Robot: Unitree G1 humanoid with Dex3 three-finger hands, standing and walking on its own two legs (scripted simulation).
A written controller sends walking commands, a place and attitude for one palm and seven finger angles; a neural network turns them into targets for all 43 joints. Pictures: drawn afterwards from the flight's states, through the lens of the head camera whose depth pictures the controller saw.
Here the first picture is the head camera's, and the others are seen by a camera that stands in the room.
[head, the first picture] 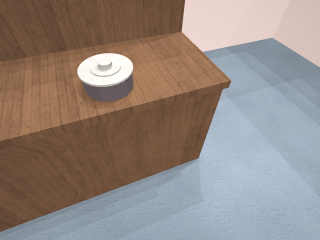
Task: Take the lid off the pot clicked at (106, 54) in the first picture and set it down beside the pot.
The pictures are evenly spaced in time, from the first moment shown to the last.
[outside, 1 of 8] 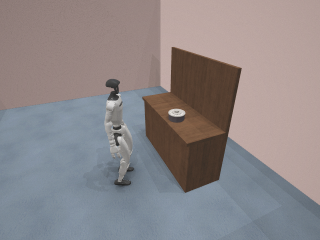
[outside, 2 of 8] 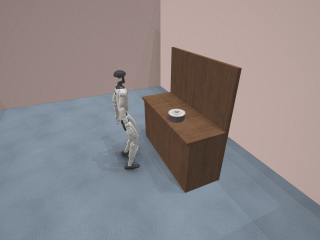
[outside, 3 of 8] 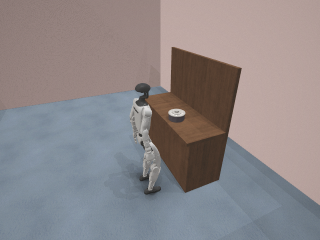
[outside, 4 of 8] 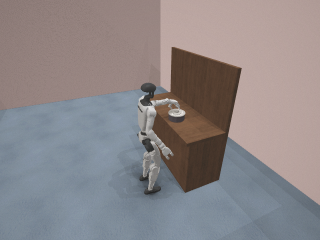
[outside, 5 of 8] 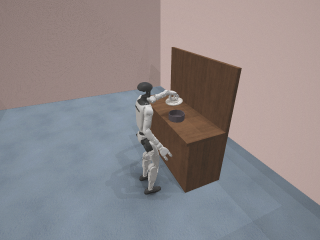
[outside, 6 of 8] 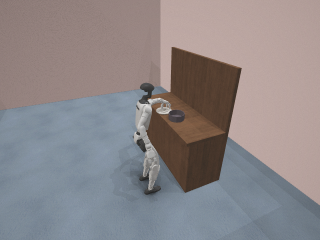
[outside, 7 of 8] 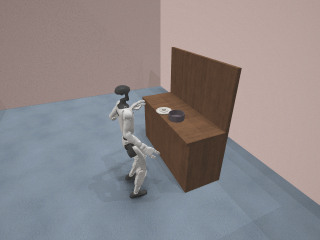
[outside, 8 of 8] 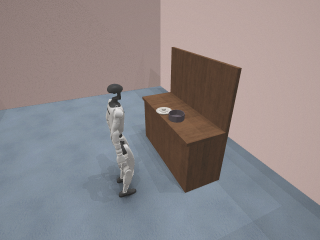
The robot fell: no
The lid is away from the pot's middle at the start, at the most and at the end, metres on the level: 0.00 0.25 0.25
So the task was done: yes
